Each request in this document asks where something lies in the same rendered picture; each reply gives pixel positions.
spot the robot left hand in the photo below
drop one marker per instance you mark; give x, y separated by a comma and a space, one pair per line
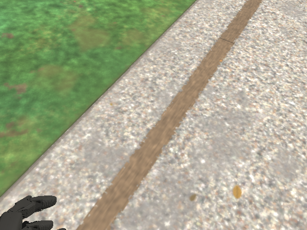
13, 218

